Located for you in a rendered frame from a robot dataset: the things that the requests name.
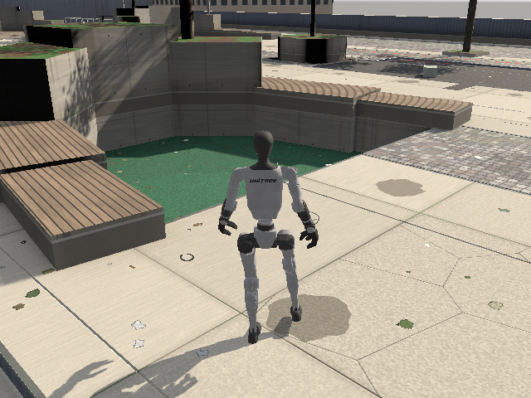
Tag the right robot hand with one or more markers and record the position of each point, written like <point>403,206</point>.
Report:
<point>314,236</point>

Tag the left robot upper arm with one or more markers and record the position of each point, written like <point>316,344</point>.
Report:
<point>233,188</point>

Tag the right robot forearm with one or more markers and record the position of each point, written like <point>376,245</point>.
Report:
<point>306,219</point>

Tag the right robot thigh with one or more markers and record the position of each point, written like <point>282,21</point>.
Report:
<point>286,243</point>

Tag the right robot upper arm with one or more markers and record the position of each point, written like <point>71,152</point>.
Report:
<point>294,186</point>

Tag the left robot foot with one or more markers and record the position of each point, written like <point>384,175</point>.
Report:
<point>253,336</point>

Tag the left robot hand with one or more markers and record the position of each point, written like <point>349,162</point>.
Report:
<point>223,230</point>

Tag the left robot forearm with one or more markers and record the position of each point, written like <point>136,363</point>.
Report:
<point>225,215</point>

